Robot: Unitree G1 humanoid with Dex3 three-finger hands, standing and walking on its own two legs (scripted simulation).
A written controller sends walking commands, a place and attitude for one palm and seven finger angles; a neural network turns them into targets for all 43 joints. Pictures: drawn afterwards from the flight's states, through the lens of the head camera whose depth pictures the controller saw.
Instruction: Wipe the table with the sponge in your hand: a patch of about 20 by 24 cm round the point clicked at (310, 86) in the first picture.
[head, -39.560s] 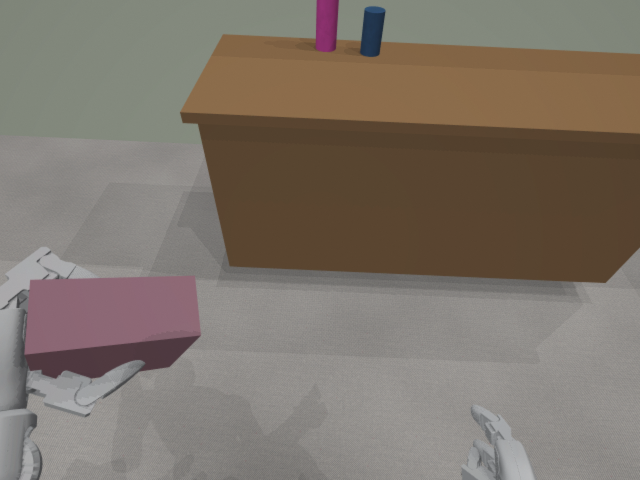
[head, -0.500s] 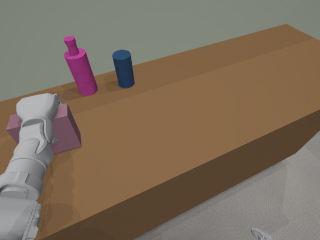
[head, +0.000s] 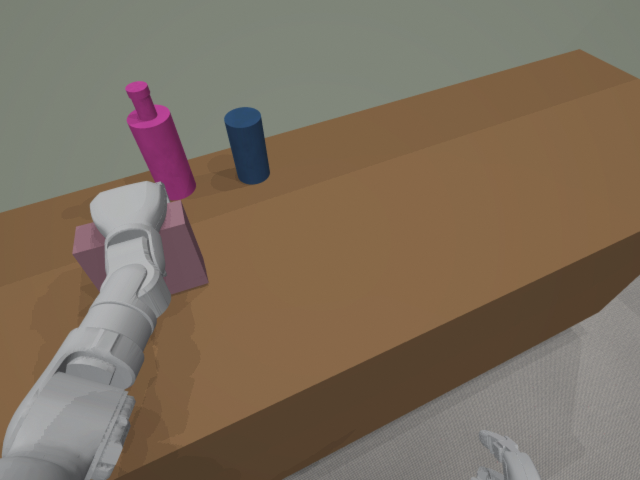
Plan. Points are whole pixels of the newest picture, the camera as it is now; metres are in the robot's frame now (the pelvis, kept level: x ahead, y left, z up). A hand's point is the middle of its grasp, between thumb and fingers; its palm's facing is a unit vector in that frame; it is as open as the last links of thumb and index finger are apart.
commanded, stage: wipe back along the middle lane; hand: left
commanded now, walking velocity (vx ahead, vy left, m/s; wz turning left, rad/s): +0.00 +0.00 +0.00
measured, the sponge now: (152, 266) +0.39 +0.29 +0.02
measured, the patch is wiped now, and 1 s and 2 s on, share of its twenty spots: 0.40 0.45 0.50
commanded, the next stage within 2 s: slide across to the third lane in 1.66 s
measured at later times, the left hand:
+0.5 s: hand (154, 263) +0.36 +0.25 +0.07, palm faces -0.02 -0.02 -1.00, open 10.2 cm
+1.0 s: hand (157, 288) +0.32 +0.24 +0.07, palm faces +0.05 -0.07 -1.00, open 10.2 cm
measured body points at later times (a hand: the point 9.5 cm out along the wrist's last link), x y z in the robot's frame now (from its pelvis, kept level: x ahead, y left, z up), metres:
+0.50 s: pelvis -0.01 -0.02 +0.00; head +0.00 -0.04 +0.45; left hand +0.36 +0.25 +0.12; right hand +0.18 -0.27 -0.10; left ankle -0.02 +0.05 -0.74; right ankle -0.02 -0.11 -0.74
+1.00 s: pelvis +0.00 -0.01 +0.00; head -0.02 -0.04 +0.45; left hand +0.31 +0.23 +0.12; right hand +0.21 -0.24 -0.09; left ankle -0.02 +0.05 -0.74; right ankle -0.02 -0.11 -0.74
